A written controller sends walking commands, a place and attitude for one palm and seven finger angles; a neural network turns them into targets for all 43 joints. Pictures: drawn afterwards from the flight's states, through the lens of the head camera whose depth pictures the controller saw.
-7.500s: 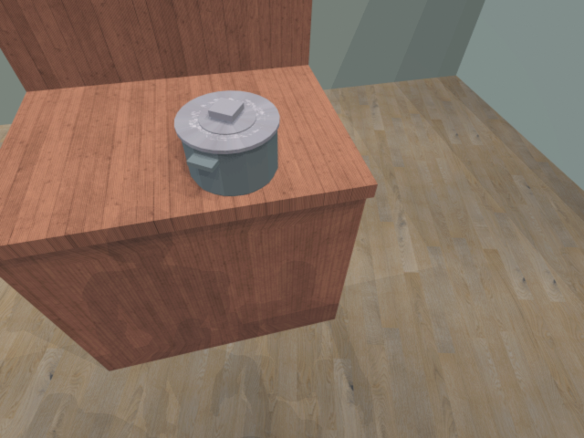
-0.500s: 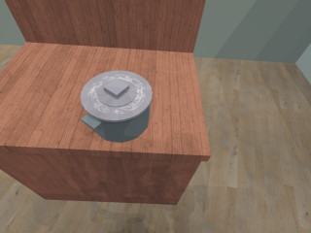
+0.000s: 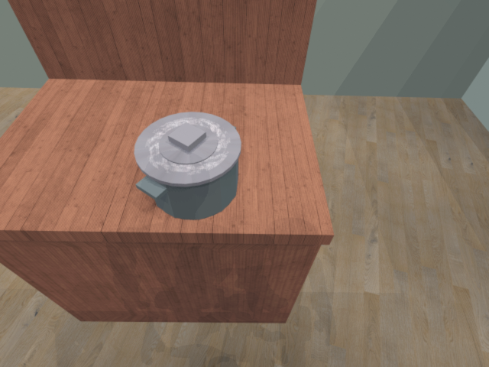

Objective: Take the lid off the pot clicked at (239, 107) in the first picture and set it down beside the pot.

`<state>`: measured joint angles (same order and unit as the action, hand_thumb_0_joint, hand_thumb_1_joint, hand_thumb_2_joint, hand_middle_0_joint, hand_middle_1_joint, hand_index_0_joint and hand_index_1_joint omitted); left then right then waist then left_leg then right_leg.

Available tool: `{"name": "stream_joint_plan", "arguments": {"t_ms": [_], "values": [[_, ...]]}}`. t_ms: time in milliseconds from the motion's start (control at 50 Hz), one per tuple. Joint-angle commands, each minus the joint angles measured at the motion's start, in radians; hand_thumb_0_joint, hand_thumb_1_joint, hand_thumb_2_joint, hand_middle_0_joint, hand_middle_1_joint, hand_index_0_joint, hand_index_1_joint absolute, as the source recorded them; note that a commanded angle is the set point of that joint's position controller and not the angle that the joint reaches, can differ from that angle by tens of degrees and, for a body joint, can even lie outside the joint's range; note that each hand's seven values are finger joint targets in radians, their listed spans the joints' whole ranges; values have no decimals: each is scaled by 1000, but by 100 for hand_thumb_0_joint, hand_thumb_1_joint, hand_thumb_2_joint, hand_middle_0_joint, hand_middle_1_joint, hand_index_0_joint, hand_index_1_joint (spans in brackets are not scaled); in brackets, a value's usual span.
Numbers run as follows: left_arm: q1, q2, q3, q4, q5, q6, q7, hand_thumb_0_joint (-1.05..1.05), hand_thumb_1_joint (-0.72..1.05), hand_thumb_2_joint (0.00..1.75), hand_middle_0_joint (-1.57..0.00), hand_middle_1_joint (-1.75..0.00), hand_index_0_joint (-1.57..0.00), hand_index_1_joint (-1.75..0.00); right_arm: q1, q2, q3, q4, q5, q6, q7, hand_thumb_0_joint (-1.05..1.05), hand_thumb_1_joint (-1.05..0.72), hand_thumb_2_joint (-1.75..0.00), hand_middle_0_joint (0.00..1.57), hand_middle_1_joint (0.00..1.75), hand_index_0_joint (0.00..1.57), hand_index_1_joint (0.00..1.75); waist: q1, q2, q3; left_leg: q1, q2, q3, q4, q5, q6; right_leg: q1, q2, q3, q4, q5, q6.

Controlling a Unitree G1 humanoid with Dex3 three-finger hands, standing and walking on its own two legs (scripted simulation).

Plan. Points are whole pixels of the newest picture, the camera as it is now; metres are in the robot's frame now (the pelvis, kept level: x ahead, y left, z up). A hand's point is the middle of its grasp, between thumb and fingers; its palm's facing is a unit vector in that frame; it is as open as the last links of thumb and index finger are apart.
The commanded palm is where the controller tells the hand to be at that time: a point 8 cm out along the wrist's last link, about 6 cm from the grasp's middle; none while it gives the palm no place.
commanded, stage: look again from close up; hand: left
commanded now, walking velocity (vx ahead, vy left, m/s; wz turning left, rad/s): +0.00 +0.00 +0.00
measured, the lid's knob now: (187, 136) +0.49 +0.14 +0.11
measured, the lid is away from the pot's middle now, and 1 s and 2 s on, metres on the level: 0.00 0.00 0.00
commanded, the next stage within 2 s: lift the closed hand beside the body in 1.20 s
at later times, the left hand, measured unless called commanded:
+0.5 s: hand out of the picture +0.04 +0.16 -0.17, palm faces +0.01 -0.98 -0.18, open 7.4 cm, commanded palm none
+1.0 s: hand out of the picture +0.05 +0.15 -0.17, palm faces +0.02 -0.98 -0.19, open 7.4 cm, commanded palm none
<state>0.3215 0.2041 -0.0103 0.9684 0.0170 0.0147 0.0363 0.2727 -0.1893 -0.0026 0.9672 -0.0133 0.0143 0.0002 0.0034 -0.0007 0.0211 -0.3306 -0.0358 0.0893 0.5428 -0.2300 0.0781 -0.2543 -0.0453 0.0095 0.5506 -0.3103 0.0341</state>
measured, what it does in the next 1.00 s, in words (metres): shifts its weight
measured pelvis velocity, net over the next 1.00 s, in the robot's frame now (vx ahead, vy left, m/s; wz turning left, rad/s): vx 0.05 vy -0.02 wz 0.00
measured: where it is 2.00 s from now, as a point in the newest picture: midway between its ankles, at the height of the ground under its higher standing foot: outside the picture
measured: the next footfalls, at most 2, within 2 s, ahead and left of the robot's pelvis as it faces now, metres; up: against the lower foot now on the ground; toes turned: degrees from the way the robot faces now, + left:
none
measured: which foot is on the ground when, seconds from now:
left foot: down 0.00-1.00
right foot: down 0.00-1.00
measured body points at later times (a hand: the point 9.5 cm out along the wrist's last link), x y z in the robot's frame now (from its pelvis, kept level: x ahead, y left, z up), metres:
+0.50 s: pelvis +0.03 -0.01 +0.01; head +0.06 +0.00 +0.45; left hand +0.04 +0.21 -0.16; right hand +0.07 -0.24 -0.14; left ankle +0.04 +0.07 -0.73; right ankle -0.01 -0.15 -0.73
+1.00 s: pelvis +0.05 -0.02 +0.01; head +0.07 -0.01 +0.46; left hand +0.05 +0.20 -0.15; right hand +0.07 -0.25 -0.14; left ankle +0.04 +0.07 -0.73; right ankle -0.01 -0.15 -0.73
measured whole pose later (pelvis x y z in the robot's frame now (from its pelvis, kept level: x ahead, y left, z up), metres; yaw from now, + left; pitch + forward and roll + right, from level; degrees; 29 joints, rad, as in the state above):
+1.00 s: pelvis +0.05 -0.02 +0.01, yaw +0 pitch +0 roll +0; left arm 0.29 0.17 -0.01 1.06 0.01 -0.01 0.05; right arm 0.24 -0.16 0.00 1.10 0.00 -0.02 -0.03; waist 0.01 -0.03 0.05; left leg -0.20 -0.02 0.07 0.45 -0.25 0.04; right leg -0.10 -0.03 -0.01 0.42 -0.32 0.02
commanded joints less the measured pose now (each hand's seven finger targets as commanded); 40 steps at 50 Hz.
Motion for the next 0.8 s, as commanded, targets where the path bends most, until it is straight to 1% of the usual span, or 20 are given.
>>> {"name": "stream_joint_plan", "arguments": {"t_ms": [0,60,80,160,180,200,260,280,320,380,400,460,480,540,560,580,660,680,760,780], "values": [[55,101,15,-32,2,-23,3,0,90,90,-20,-30,-20,-30,-3,-118,-24,-51,4,-41,-9,0,-90,-90,20,30,20,30,11,22,-11,47,141,-207,-190,-99,-15,-21,-35,40,-99,-2,-66],[60,92,11,-12,1,-24,4,0,90,90,-20,-30,-20,-30,10,-108,-23,-27,5,-45,-13,0,-90,-90,20,30,20,30,6,50,-16,82,145,-201,-192,-56,-16,-20,-36,35,-104,27,-62],[62,97,12,-4,1,-25,3,0,90,90,-20,-30,-20,-30,15,-104,-21,-19,7,-47,-14,0,-90,-90,20,30,20,30,10,37,-27,89,150,-201,-189,-24,-11,-3,-37,26,-108,44,-60],[64,78,7,19,1,-27,7,0,90,90,-20,-30,-20,-30,23,-91,-20,4,9,-48,-18,0,-90,-90,20,30,20,30,2,15,-9,113,137,-174,-161,30,-20,-11,-48,46,-125,79,-62],[59,85,8,23,0,-26,6,0,90,90,-20,-30,-20,-30,27,-90,-18,8,10,-48,-19,0,-90,-90,20,30,20,30,4,6,-2,110,141,-174,-164,37,-18,-5,-47,36,-128,80,-60],[61,76,7,27,0,-26,7,0,90,90,-20,-30,-20,-30,24,-91,-19,11,10,-49,-20,0,-90,-90,20,30,20,30,4,20,2,111,138,-174,-161,44,-19,-7,-50,41,-130,85,-59],[59,70,6,38,0,-27,9,0,90,90,-20,-30,-20,-30,30,-78,-18,25,10,-49,-22,0,-90,-90,20,30,20,30,0,1,13,124,133,-161,-149,84,-23,-6,-52,46,-134,108,-60],[63,73,8,39,0,-28,8,0,90,90,-20,-30,-20,-30,28,-77,-17,30,11,-50,-23,0,-90,-90,20,30,20,30,6,-8,10,125,137,-162,-147,92,-20,2,-53,42,-141,115,-60],[57,67,7,43,1,-27,9,0,90,90,-20,-30,-20,-30,26,-77,-18,34,10,-49,-23,0,-90,-90,20,30,20,30,0,-8,23,124,133,-155,-144,91,-25,-3,-55,48,-142,118,-60],[62,70,8,50,0,-29,9,0,90,90,-20,-30,-20,-30,24,-75,-17,44,11,-51,-25,0,-90,-90,20,30,20,30,4,-8,8,148,137,-153,-140,144,-21,13,-56,43,-147,148,-58],[58,67,8,50,0,-29,10,0,90,90,-20,-30,-20,-30,20,-77,-18,46,10,-51,-25,0,-90,-90,20,30,20,30,2,4,9,150,135,-150,-136,155,-24,15,-58,44,-144,155,-58],[55,65,8,54,-1,-30,11,0,90,90,-20,-30,-20,-30,22,-74,-17,53,10,-53,-27,0,-90,-90,20,30,20,30,1,-1,-8,180,137,-147,-130,218,-25,26,-60,45,-142,192,-57],[60,69,8,55,-3,-32,10,0,90,90,-20,-30,-20,-30,18,-74,-16,57,11,-53,-28,0,-90,-90,20,30,20,30,8,-5,-9,182,140,-147,-125,234,-22,36,-61,41,-150,203,-56],[53,65,9,56,-2,-31,12,0,90,90,-20,-30,-20,-30,14,-74,-16,61,10,-52,-29,0,-90,-90,20,30,20,30,2,-16,-4,190,139,-142,-124,251,-27,38,-64,45,-150,226,-57],[49,66,8,56,-3,-31,12,0,90,90,-20,-30,-20,-30,18,-77,-15,64,10,-52,-30,0,-90,-90,20,30,20,30,1,2,-4,194,139,-143,-128,262,-28,41,-63,44,-150,225,-56],[50,70,10,56,-4,-31,11,0,90,90,-20,-30,-20,-30,17,-74,-14,68,12,-53,-29,0,-90,-90,20,30,20,30,6,-1,3,187,141,-147,-131,267,-24,48,-62,37,-155,221,-55],[50,67,10,58,-3,-32,13,0,90,90,-20,-30,-20,-30,18,-75,-14,74,11,-53,-31,0,-90,-90,20,30,20,30,2,2,-11,212,142,-143,-132,298,-27,58,-67,41,-159,245,-55],[47,75,12,57,-5,-32,12,0,90,90,-20,-30,-20,-30,19,-76,-14,77,12,-53,-31,0,-90,-90,20,30,20,30,5,-16,-5,204,143,-145,-131,299,-26,68,-64,38,-162,252,-55],[44,67,11,60,-4,-31,13,0,90,90,-20,-30,-20,-30,21,-74,-12,86,11,-53,-32,0,-90,-90,20,30,20,30,3,1,1,214,143,-143,-143,301,-28,66,-68,38,-168,245,-54],[47,70,12,62,-5,-31,12,0,90,90,-20,-30,-20,-30,18,-71,-12,91,12,-53,-32,0,-90,-90,20,30,20,30,8,-8,9,205,144,-145,-144,290,-27,72,-66,35,-175,242,-55]]}}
